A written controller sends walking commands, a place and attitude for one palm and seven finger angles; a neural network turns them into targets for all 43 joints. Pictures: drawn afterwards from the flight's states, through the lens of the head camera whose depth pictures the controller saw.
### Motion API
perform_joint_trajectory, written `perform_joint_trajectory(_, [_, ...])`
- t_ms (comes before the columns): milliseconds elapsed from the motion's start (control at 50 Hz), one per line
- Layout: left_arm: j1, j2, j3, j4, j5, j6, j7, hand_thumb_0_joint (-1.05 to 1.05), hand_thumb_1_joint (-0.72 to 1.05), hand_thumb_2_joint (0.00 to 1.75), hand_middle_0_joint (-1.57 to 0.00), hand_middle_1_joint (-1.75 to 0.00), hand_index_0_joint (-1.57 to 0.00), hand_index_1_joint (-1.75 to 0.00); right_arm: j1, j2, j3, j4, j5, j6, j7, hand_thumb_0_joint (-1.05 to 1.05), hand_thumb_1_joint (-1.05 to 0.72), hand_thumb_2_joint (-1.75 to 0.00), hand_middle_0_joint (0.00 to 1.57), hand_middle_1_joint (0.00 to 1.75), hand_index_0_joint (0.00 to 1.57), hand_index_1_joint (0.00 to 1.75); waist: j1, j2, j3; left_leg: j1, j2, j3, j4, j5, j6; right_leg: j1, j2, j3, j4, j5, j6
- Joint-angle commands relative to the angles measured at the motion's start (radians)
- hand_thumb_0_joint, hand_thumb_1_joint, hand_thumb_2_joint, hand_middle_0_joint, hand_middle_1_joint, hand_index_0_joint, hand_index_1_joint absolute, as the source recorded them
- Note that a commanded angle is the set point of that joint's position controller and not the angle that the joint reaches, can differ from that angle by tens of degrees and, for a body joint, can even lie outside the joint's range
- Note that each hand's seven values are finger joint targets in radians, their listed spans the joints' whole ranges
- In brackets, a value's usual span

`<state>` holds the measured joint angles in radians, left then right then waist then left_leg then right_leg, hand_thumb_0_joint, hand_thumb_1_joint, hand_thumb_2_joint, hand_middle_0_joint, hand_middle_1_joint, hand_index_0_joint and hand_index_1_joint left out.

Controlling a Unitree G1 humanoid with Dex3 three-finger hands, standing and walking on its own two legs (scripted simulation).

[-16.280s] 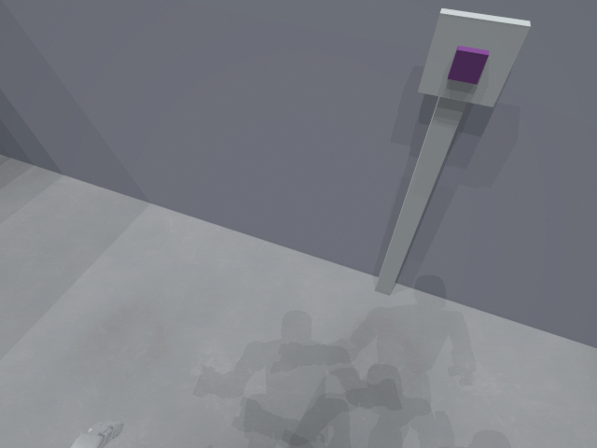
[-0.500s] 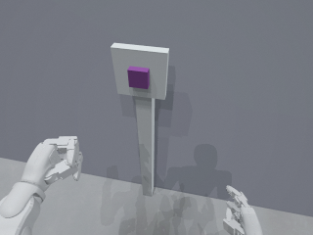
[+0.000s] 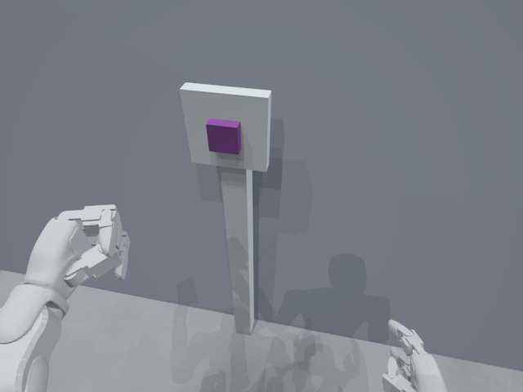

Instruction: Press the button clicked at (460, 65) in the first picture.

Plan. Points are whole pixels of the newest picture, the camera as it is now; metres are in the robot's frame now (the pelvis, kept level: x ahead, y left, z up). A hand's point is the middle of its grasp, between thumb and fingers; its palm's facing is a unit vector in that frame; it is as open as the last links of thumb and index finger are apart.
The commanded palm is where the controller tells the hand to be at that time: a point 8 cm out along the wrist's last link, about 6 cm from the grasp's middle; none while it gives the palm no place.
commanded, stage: raise the hand and make a fist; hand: left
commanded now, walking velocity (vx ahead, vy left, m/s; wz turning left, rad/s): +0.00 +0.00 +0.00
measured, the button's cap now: (224, 135) +0.51 +0.13 +0.16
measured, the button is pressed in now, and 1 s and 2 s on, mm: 0 0 0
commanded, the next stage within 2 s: aim a knuckle at the button in 0.06 s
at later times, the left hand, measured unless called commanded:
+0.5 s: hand (168, 232) +0.29 +0.17 +0.14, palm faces -0.05 -1.00 -0.08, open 3.1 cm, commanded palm +0.26 +0.23 +0.15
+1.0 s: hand (200, 206) +0.34 +0.14 +0.14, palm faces -0.06 -1.00 -0.04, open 3.1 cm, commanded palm +0.33 +0.19 +0.14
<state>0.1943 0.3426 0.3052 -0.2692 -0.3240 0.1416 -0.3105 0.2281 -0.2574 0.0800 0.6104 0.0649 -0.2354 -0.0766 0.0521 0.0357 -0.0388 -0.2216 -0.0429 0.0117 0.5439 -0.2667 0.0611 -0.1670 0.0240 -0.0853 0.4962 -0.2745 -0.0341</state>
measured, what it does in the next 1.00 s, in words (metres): stands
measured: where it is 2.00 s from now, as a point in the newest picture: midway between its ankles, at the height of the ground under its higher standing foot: outside the picture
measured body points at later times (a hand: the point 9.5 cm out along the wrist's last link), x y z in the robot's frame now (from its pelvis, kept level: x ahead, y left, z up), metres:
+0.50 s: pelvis +0.00 -0.03 +0.00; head -0.01 -0.06 +0.45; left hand +0.28 +0.22 +0.15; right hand +0.19 -0.27 -0.08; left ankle +0.02 +0.08 -0.73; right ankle +0.00 -0.10 -0.73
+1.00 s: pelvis +0.02 -0.02 +0.00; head +0.01 -0.03 +0.45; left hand +0.34 +0.19 +0.15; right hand +0.19 -0.25 -0.08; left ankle +0.02 +0.08 -0.73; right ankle +0.00 -0.10 -0.73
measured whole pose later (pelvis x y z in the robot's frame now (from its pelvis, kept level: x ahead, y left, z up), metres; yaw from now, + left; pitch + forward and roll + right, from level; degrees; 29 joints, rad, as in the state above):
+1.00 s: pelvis +0.02 -0.02 +0.00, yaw -1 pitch +0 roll +0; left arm -0.15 0.25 0.15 0.08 -0.24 0.08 -0.19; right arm 0.21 -0.24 0.07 0.63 0.07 -0.17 -0.07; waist 0.02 0.04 -0.03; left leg -0.25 -0.03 0.02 0.54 -0.29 0.04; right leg -0.22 0.03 -0.07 0.53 -0.31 -0.06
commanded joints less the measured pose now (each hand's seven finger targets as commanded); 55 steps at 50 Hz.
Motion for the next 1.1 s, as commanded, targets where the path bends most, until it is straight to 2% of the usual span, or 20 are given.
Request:
perform_joint_trajectory(0, [-0.201, 0.17, 0.059, -0.119, -0.01, -0.031, 0.002, 0.0, 0.9, 0.9, -1.3, -1.5, -1.3, -1.5, -0.157, -0.117, -0.052, -0.156, 0.01, -0.062, -0.013, 0.0, -0.9, -0.9, 0.2, 0.3, 0.2, 0.3, -0.019, 0.047, 0.003, 0.035, 0.055, -0.098, -0.13, 0.008, -0.031, -0.099, -0.01, 0.037, -0.103, 0.017, 0.006])
perform_joint_trajectory(60, [-0.221, 0.193, 0.072, -0.157, -0.014, -0.024, -0.01, 0.0, 0.9, 0.9, -1.3, -1.5, -1.3, -1.5, -0.171, -0.114, -0.054, -0.171, 0.012, -0.062, -0.018, 0.0, -0.9, -0.9, 0.2, 0.3, 0.2, 0.3, -0.018, 0.01, -0.048, 0.054, 0.048, -0.087, -0.115, 0.036, -0.02, -0.076, -0.016, 0.045, -0.109, 0.021, 0.012])
perform_joint_trajectory(160, [-0.221, 0.22, 0.131, -0.195, -0.041, -0.084, -0.006, 0.0, 0.9, 0.9, -1.3, -1.5, -1.3, -1.5, -0.174, -0.106, -0.05, -0.165, 0.005, -0.082, -0.016, 0.0, -0.9, -0.9, 0.2, 0.3, 0.2, 0.3, -0.006, 0.012, -0.143, 0.08, 0.04, -0.067, -0.078, 0.128, -0.018, -0.022, -0.022, 0.064, -0.095, 0.109, 0.019])
perform_joint_trajectory(200, [-0.256, 0.232, 0.147, -0.11, -0.048, -0.096, -0.007, 0.0, 0.9, 0.9, -1.3, -1.5, -1.3, -1.5, -0.162, -0.11, -0.052, -0.136, 0.006, -0.08, -0.02, 0.0, -0.9, -0.9, 0.2, 0.3, 0.2, 0.3, -0.019, -0.017, -0.091, 0.05, 0.044, -0.063, -0.063, 0.113, -0.019, -0.039, -0.027, 0.086, -0.111, 0.097, 0.026])
perform_joint_trajectory(300, [-0.393, 0.179, 0.047, 0.062, -0.028, -0.07, -0.02, 0.0, 0.9, 0.9, -1.3, -1.5, -1.3, -1.5, -0.165, -0.12, -0.054, -0.118, 0.021, -0.068, -0.03, 0.0, -0.9, -0.9, 0.2, 0.3, 0.2, 0.3, -0.056, -0.019, 0.043, -0.02, 0.047, -0.06, -0.041, 0.009, -0.021, -0.126, -0.054, 0.158, -0.16, -0.072, 0.038])
perform_joint_trajectory(360, [-0.484, 0.195, 0.027, 0.058, -0.011, -0.076, -0.028, 0.0, 0.9, 0.9, -1.3, -1.5, -1.3, -1.5, -0.172, -0.121, -0.059, -0.133, 0.021, -0.068, -0.033, 0.0, -0.9, -0.9, 0.2, 0.3, 0.2, 0.3, -0.053, -0.01, -0.053, -0.005, 0.039, -0.058, -0.026, 0.034, -0.017, -0.084, -0.068, 0.176, -0.145, -0.053, 0.043])
perform_joint_trajectory(420, [-0.512, 0.238, 0.071, -0.005, -0.007, -0.119, -0.021, 0.0, 0.9, 0.9, -1.3, -1.5, -1.3, -1.5, -0.172, -0.112, -0.06, -0.147, 0.015, -0.077, -0.029, 0.0, -0.9, -0.9, 0.2, 0.3, 0.2, 0.3, -0.031, 0.025, -0.193, 0.028, 0.036, -0.056, -0.017, 0.115, -0.015, 0.002, -0.073, 0.171, -0.099, 0.104, 0.045])
perform_joint_trajectory(440, [-0.489, 0.252, 0.1, 0.002, -0.009, -0.133, -0.016, 0.0, 0.9, 0.9, -1.3, -1.5, -1.3, -1.5, -0.164, -0.11, -0.058, -0.149, 0.011, -0.077, -0.026, 0.0, -0.9, -0.9, 0.2, 0.3, 0.2, 0.3, -0.022, -0.005, -0.225, 0.028, 0.036, -0.057, -0.02, 0.147, -0.016, 0.036, -0.075, 0.163, -0.08, 0.182, 0.05])
perform_joint_trajectory(480, [-0.475, 0.257, 0.126, 0.041, -0.014, -0.154, -0.008, 0.0, 0.9, 0.9, -1.3, -1.5, -1.3, -1.5, -0.153, -0.109, -0.057, -0.141, 0.009, -0.073, -0.022, 0.0, -0.9, -0.9, 0.2, 0.3, 0.2, 0.3, -0.015, -0.016, -0.236, 0.031, 0.034, -0.048, -0.024, 0.187, -0.018, 0.053, -0.068, 0.141, -0.056, 0.284, 0.055])
perform_joint_trajectory(500, [-0.441, 0.286, 0.169, 0.081, -0.018, -0.153, 0.0, 0.0, 0.9, 0.9, -1.3, -1.5, -1.3, -1.5, -0.145, -0.113, -0.059, -0.137, 0.006, -0.068, -0.019, 0.0, -0.9, -0.9, 0.2, 0.3, 0.2, 0.3, -0.004, -0.064, -0.226, -0.001, 0.038, -0.05, -0.014, 0.193, -0.02, 0.069, -0.074, 0.159, -0.054, 0.325, 0.07])
perform_joint_trajectory(580, [-0.433, 0.186, 0.086, 0.179, -0.002, -0.104, 0.008, 0.0, 0.9, 0.9, -1.3, -1.5, -1.3, -1.5, -0.139, -0.114, -0.063, -0.137, 0.017, -0.04, -0.01, 0.0, -0.9, -0.9, 0.2, 0.3, 0.2, 0.3, -0.021, -0.016, -0.126, -0.009, 0.034, -0.03, -0.023, 0.181, -0.023, -0.009, -0.068, 0.139, -0.057, 0.328, 0.067])
perform_joint_trajectory(640, [-0.443, 0.113, -0.006, 0.125, 0.013, -0.081, 0.009, 0.0, 0.9, 0.9, -1.3, -1.5, -1.3, -1.5, -0.132, -0.112, -0.069, -0.164, 0.02, -0.034, -0.002, 0.0, -0.9, -0.9, 0.2, 0.3, 0.2, 0.3, -0.029, -0.002, -0.149, 0.035, 0.033, -0.025, -0.021, 0.23, -0.015, -0.025, -0.055, 0.108, -0.041, 0.378, 0.061])
perform_joint_trajectory(720, [-0.477, 0.138, 0.001, 0.032, 0.021, -0.119, 0.033, 0.0, 0.9, 0.9, -1.3, -1.5, -1.3, -1.5, -0.112, -0.117, -0.076, -0.169, 0.009, -0.038, -0.002, 0.0, -0.9, -0.9, 0.2, 0.3, 0.2, 0.3, -0.033, -0.059, -0.218, 0.066, 0.036, -0.031, -0.021, 0.28, -0.009, -0.011, -0.039, 0.086, -0.019, 0.423, 0.051])
perform_joint_trajectory(780, [-0.554, 0.11, -0.031, -0.035, 0.035, -0.167, 0.073, 0.0, 0.9, 0.9, -1.3, -1.5, -1.3, -1.5, -0.116, -0.103, -0.072, -0.161, 0.004, -0.042, -0.002, 0.0, -0.9, -0.9, 0.2, 0.3, 0.2, 0.3, -0.042, 0.008, -0.236, 0.125, 0.04, -0.032, -0.035, 0.293, -0.014, -0.043, -0.027, 0.064, -0.013, 0.355, 0.028])
perform_joint_trajectory(820, [-0.568, 0.121, -0.022, -0.006, 0.047, -0.175, 0.107, 0.0, 0.9, 0.9, -1.3, -1.5, -1.3, -1.5, -0.107, -0.105, -0.072, -0.141, -0.002, -0.038, -0.002, 0.0, -0.9, -0.9, 0.2, 0.3, 0.2, 0.3, -0.044, -0.003, -0.215, 0.119, 0.045, -0.038, -0.043, 0.283, -0.017, -0.053, -0.024, 0.062, -0.019, 0.321, 0.023])
perform_joint_trajectory(880, [-0.604, 0.069, -0.077, 0.107, 0.067, -0.149, 0.13, 0.0, 0.9, 0.9, -1.3, -1.5, -1.3, -1.5, -0.109, -0.103, -0.066, -0.121, 0.004, -0.012, -0.002, 0.0, -0.9, -0.9, 0.2, 0.3, 0.2, 0.3, -0.06, 0.008, -0.145, 0.102, 0.045, -0.042, -0.06, 0.224, -0.024, -0.092, -0.022, 0.058, -0.036, 0.249, 0.018])
perform_joint_trajectory(900, [-0.623, 0.058, -0.093, 0.143, 0.071, -0.136, 0.135, 0.0, 0.9, 0.9, -1.3, -1.5, -1.3, -1.5, -0.108, -0.107, -0.066, -0.117, 0.005, -0.004, -0.002, 0.0, -0.9, -0.9, 0.2, 0.3, 0.2, 0.3, -0.065, -0.034, -0.127, 0.085, 0.045, -0.043, -0.059, 0.202, -0.02, -0.098, -0.022, 0.062, -0.046, 0.231, 0.021])
perform_joint_trajectory(940, [-0.673, 0.039, -0.119, 0.206, 0.078, -0.103, 0.142, 0.0, 0.9, 0.9, -1.3, -1.5, -1.3, -1.5, -0.109, -0.109, -0.064, -0.117, 0.008, 0.016, -0.005, 0.0, -0.9, -0.9, 0.2, 0.3, 0.2, 0.3, -0.069, -0.038, -0.117, 0.077, 0.043, -0.051, -0.07, 0.171, -0.022, -0.105, -0.023, 0.06, -0.051, 0.199, 0.018])
perform_joint_trajectory(1020, [-0.783, 0.052, -0.117, 0.277, 0.087, -0.09, 0.152, 0.0, 0.9, 0.9, -1.3, -1.5, -1.3, -1.5, -0.111, -0.111, -0.061, -0.119, 0.005, 0.046, -0.007, 0.0, -0.9, -0.9, 0.2, 0.3, 0.2, 0.3, -0.07, -0.043, -0.171, 0.083, 0.041, -0.055, -0.068, 0.169, -0.02, -0.091, -0.025, 0.067, -0.052, 0.187, 0.012])
perform_joint_trajectory(1080, [-0.904, 0.066, -0.11, 0.288, 0.09, -0.128, 0.164, 0.0, 0.9, 0.9, -1.3, -1.5, -1.3, -1.5, -0.106, -0.106, -0.06, -0.116, 0.002, 0.057, -0.007, 0.0, -0.9, -0.9, 0.2, 0.3, 0.2, 0.3, -0.076, -0.032, -0.234, 0.112, 0.041, -0.053, -0.06, 0.205, -0.022, -0.072, -0.025, 0.07, -0.04, 0.218, 0.009])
